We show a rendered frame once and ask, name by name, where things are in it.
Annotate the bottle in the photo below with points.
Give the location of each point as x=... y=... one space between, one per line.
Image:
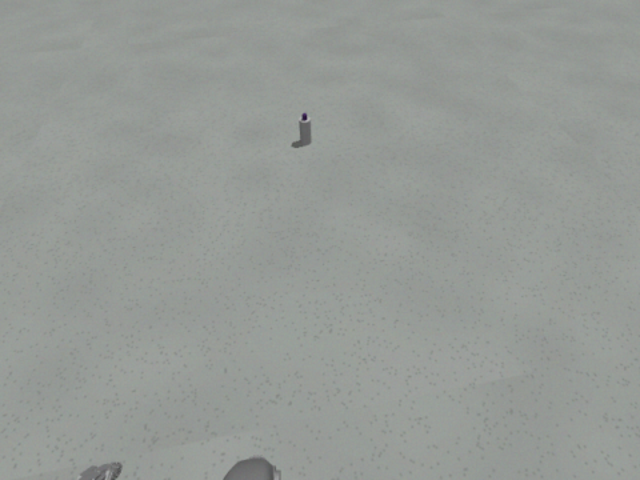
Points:
x=305 y=129

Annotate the left robot hand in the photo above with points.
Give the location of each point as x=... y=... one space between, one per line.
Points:
x=108 y=471

